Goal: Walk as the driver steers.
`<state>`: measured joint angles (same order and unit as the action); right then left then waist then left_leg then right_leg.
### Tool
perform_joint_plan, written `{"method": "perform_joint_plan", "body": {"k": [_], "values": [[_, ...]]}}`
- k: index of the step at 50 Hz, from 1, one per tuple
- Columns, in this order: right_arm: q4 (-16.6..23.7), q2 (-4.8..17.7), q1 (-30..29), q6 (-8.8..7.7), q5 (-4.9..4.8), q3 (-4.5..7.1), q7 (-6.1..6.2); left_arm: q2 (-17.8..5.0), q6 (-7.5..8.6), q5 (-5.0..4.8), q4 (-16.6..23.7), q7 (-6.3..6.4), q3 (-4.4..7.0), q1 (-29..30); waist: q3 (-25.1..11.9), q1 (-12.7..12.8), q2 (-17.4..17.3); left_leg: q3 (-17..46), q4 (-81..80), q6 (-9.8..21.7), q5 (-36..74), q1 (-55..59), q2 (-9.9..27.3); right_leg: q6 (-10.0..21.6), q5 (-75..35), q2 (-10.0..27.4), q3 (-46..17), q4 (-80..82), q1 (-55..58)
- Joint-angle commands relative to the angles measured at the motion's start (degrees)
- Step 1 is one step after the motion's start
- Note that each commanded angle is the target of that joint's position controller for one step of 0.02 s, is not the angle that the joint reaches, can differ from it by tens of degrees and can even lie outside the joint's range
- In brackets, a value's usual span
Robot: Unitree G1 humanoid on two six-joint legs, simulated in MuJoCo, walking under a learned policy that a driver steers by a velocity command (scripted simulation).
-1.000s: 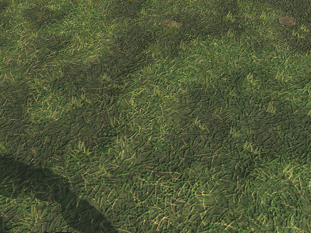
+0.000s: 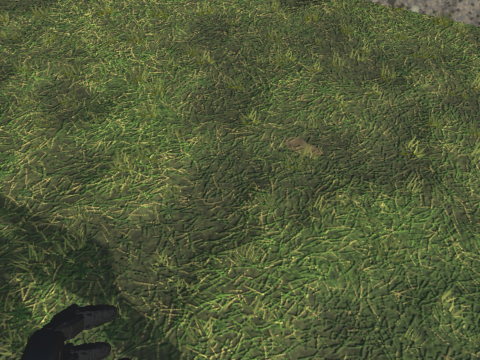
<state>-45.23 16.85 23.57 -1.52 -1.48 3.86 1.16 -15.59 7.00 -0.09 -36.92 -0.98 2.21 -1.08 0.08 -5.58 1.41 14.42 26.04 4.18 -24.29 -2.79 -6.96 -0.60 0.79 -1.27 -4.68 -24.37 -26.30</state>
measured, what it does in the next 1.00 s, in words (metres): walks ahead: left foot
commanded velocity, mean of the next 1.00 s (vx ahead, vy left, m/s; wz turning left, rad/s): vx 0.48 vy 0.00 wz -0.02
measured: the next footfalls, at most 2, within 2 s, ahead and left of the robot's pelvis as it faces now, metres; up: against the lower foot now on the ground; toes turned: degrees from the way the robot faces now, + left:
left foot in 0.50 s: +0.40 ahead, +0.17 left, +0.00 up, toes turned +10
right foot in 1.02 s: +0.70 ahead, -0.05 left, +0.00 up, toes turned -8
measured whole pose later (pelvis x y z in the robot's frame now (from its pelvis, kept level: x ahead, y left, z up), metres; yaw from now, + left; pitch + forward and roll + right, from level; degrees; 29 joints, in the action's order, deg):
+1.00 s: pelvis +0.52 +0.06 -0.01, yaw -5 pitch +2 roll +2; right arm -48.8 16.0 17.8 -2.1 -0.9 4.0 1.8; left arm -15.1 2.2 -0.4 -40.2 -3.7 3.0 -5.2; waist 2.4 -3.4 1.5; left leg -15.0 22.0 -1.0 -25.0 3.6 1.1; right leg 3.8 1.9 1.4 2.7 -33.3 -31.4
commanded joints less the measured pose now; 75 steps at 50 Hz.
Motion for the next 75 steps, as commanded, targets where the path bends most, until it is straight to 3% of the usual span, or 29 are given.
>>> {"method": "perform_joint_plan", "body": {"k": [1, 2, 3, 4, 5, 9, 12, 21, 24, 25, 26, 27, 28, 31, 35, 44, 48, 50, 51, 52, 53, 54, 56, 57, 62, 67, 71, 74, 75], "values": [[5.6, 3.4, -3.4, -0.73, 1.42, 0.27, -0.17, -12.9, 1.14, 0.95, 0.9, 1.15, 4.67, -17.2, -15.4, 11.8, -1.2, 3.1, 22.7, 1.4, 19.4, -13.8, 6.7, 7.2, 3.8, 13.2, -11.0, -1.0, 34.0], [6.9, 0.7, 5.0, -1.18, -0.29, -0.68, -0.29, -15.6, 0.18, 0.98, -1.3, 0.73, 5.39, -20.5, -20.9, 7.7, 18.7, -3.2, 38.8, -1.7, -10.0, -33.9, 0.1, 16.0, 15.1, 24.8, -36.3, 3.2, 49.6], [5.2, 6.8, 4.1, -1.13, -0.78, 0.29, -0.12, -10.0, -0.18, -0.18, -0.2, 0.53, 4.25, -18.9, -15.7, 8.8, 11.6, -2.5, 45.6, -2.4, -8.6, -40.2, 5.5, 14.4, 26.1, 24.9, -38.4, 5.5, 45.9], [6.0, 9.4, -2.3, -0.88, -0.40, 1.13, -0.23, -7.1, -0.52, -0.16, 0.1, 0.78, 3.46, -16.7, -8.2, 10.4, 5.7, -3.9, 47.0, -2.9, -3.0, -41.5, 7.2, 12.0, 24.4, 22.2, -29.3, 6.6, 38.7], [6.7, 8.5, -5.5, -0.80, 0.21, 1.07, -0.18, -6.7, -0.75, 0.41, -0.1, 0.67, 3.07, -14.5, -3.8, 9.5, 1.3, -5.7, 45.9, -3.5, 1.2, -39.8, 8.8, 11.0, 17.0, 19.5, -22.9, 8.0, 31.5], [7.5, 3.7, -6.5, -0.81, 0.02, 0.49, -1.11, -4.9, -0.23, 0.51, -2.7, 0.05, 2.39, -12.9, 0.2, 6.2, 4.4, -7.5, 38.1, -3.8, 5.3, -34.8, 11.6, 12.0, 4.5, 14.3, -10.6, 13.2, 20.4], [9.0, 2.2, -10.8, -1.01, 0.98, -0.36, -1.46, -7.5, 0.00, -0.17, -4.5, -0.02, 3.15, -13.4, 1.2, 6.2, 3.0, -8.9, 28.9, -4.6, 9.9, -36.3, 12.6, 13.7, -1.3, 14.9, -6.6, 15.7, 19.8], [12.8, 3.2, -24.3, -2.68, 0.34, -0.99, -3.40, -11.5, -2.28, -1.78, -9.7, 0.36, 3.73, -20.0, 2.7, 9.4, 3.4, -13.8, 6.3, -2.3, 20.8, -28.9, 10.1, 10.3, -6.6, 15.8, 0.2, 13.5, 25.1], [10.0, 6.8, -13.9, -2.75, 1.02, 1.12, -3.05, -11.5, -3.21, -1.99, -10.6, 0.85, 3.41, -19.5, -3.5, 2.6, 2.9, -16.5, 1.3, 1.1, 19.8, -10.6, 6.7, 7.3, -23.3, 13.3, 3.3, -0.4, 24.0], [7.9, 10.0, -4.5, -2.61, 1.38, 2.53, -2.35, -9.5, -3.08, -1.17, -10.0, 0.96, 2.37, -19.3, -9.8, -1.8, 0.9, -11.9, 2.8, 3.4, 20.8, 4.5, 11.4, 5.2, -17.1, 10.6, 5.0, -13.2, 15.6], [7.3, 16.3, 1.7, -2.16, 2.51, 3.86, -1.73, -3.3, -2.21, -0.25, -7.9, 0.65, 0.19, -24.3, -18.9, -1.3, -12.3, 12.6, 0.9, 11.6, 13.8, 26.3, 27.7, 1.0, 9.5, 2.2, 7.9, -36.5, -6.9], [6.9, 12.5, 3.1, -1.98, 1.94, 2.88, -1.76, -5.2, -1.32, -0.94, -9.1, 0.58, 0.58, -24.0, -22.7, -2.2, -13.8, 25.6, -6.3, 13.5, 8.0, 25.5, 31.1, 1.1, 32.6, 0.3, -1.0, -45.8, -13.3], [6.7, 9.8, -0.3, -2.18, 1.64, 1.78, -1.89, -9.7, -1.10, -2.60, -7.9, 0.39, 2.10, -19.8, -13.2, -1.7, -10.1, 17.4, -7.7, 10.7, 5.3, 18.2, 29.1, 1.7, 29.7, 3.1, -2.5, -49.1, -17.9], [6.5, 4.2, -10.1, -3.37, 1.88, 0.24, -2.48, -8.1, -2.59, -1.54, -7.7, 0.95, 2.50, -16.7, -1.8, 4.1, -8.9, -0.1, -13.9, 6.9, 12.8, -1.4, 22.3, 1.4, 17.4, 8.9, -0.7, -42.0, -12.4], [4.3, 4.3, -11.9, -5.21, 2.66, 0.93, -2.32, -4.7, -4.93, -1.58, -8.1, 1.20, 2.29, -17.3, 0.7, 6.5, -6.6, -10.1, -18.6, 7.0, 23.5, -7.0, 21.3, -0.1, 9.2, 9.1, -1.8, -39.2, -10.6], [-0.1, 7.9, -7.6, -3.59, 1.77, 2.01, -0.26, -2.2, -4.27, -0.50, -2.0, -1.57, 1.05, -2.0, 6.2, 2.0, -2.9, -23.7, -17.0, 4.6, 37.4, 0.7, 21.4, 1.5, -5.3, 6.8, 4.5, -13.7, -12.3], [-0.1, 10.5, -8.2, -1.09, 0.35, 2.78, 1.09, -4.8, -4.35, -0.15, 0.0, -3.10, 2.41, -4.9, 1.0, 5.0, -6.5, -25.6, -4.1, 2.1, 62.3, 6.7, 22.0, 4.2, 3.6, 1.7, 9.6, -11.2, -4.9], [0.9, 10.4, -10.3, -0.28, -0.14, 2.72, 1.56, -9.3, -4.34, -0.24, -2.6, -2.49, 4.85, -17.2, -5.6, 11.7, -5.2, -26.7, 14.0, -1.0, 62.2, 3.0, 18.9, 7.3, -0.1, -2.3, 10.0, -5.0, 10.9], [1.6, 8.2, -8.0, -0.85, 1.21, 1.83, 1.31, -13.9, -4.70, -0.08, -3.2, -0.94, 6.25, -21.6, -10.1, 13.0, 2.3, -26.8, 30.4, -4.7, 40.2, -8.8, 15.0, 10.5, -20.3, 4.0, 0.4, -3.8, 25.5], [3.3, 1.1, 0.3, -1.83, 4.03, -0.42, 0.07, -19.2, -4.92, 0.80, -1.3, -0.09, 6.45, -17.9, -17.3, 4.9, 14.7, -21.5, 52.4, -8.9, -16.3, -31.7, 4.2, 23.0, -43.5, 19.9, -24.8, -8.6, 45.2], [2.5, 6.2, -2.1, -2.83, 2.37, 0.11, -0.84, -16.3, -4.92, 0.80, 0.9, -0.47, 5.86, -19.3, -28.5, 10.0, 6.0, -8.9, 58.3, -8.3, -16.7, -33.0, 3.9, 26.7, -34.6, 22.9, -32.8, -3.1, 45.9], [4.4, 8.0, -8.6, -2.92, 0.23, 0.74, -0.95, -13.5, -4.81, 0.38, 1.5, -0.67, 5.15, -15.8, -21.2, 10.5, 2.5, -8.1, 56.3, -6.9, -11.2, -35.9, 6.6, 23.7, -27.7, 19.8, -25.5, -0.6, 40.0], [4.6, 7.5, -11.8, -1.95, 1.53, 0.85, 0.49, -9.4, -5.29, -1.16, 1.8, -0.07, 4.04, -9.8, -8.7, 7.0, -1.9, -9.4, 47.5, -7.1, -3.4, -35.7, 10.1, 18.6, -17.0, 14.6, -17.4, 3.1, 23.5], [4.7, 8.0, -10.9, -1.05, 1.78, 1.15, 0.78, -9.0, -5.56, -0.40, 2.3, 0.26, 3.90, -8.4, -7.1, 5.1, -0.1, -9.1, 44.9, -7.1, -1.5, -31.7, 10.7, 17.9, -15.4, 13.1, -15.9, 4.8, 17.0], [4.6, 5.2, -9.6, 0.51, 2.37, 0.55, 1.52, -11.0, -6.28, 0.25, 2.8, 1.56, 4.59, -7.8, -9.1, 3.7, 2.5, -10.2, 32.6, -9.5, 3.5, -26.8, 8.7, 16.7, -19.1, 10.3, -12.0, 4.6, 10.5], [5.5, 4.8, -13.7, 1.24, 1.60, 0.19, 1.04, -9.3, -7.81, 0.24, 2.5, 2.55, 3.68, -7.4, -8.7, 5.8, 5.2, -10.3, 22.5, -9.7, 10.5, -23.2, 9.3, 13.9, 6.7, 8.4, -12.8, 6.0, 8.1], [6.6, 4.9, -15.7, -0.77, 1.28, 0.03, -0.34, -8.9, -7.59, 0.40, 0.9, 1.84, 2.92, -10.1, -5.4, 7.8, 7.7, -12.6, 12.6, -7.1, 6.7, -19.8, 8.3, 13.6, 26.2, 10.0, -18.2, 6.5, 8.4], [4.9, 4.8, -10.8, -2.67, 1.65, 0.23, -0.84, -6.5, -7.05, 0.25, 0.2, 1.65, 1.66, -10.5, -3.4, 4.7, 4.5, -11.8, -0.7, -2.9, 8.4, -8.0, 9.7, 9.6, 32.2, 6.1, -17.2, 1.0, 3.3], [4.1, 7.7, -5.8, -3.01, 2.55, 0.72, -0.60, -3.2, -6.58, 0.42, 0.8, 1.62, 0.71, -9.6, -3.9, 3.6, -3.4, -1.1, -5.9, 0.6, 4.3, -2.6, 19.2, 6.2, 32.0, 1.2, -10.8, -12.2, -2.2]]}}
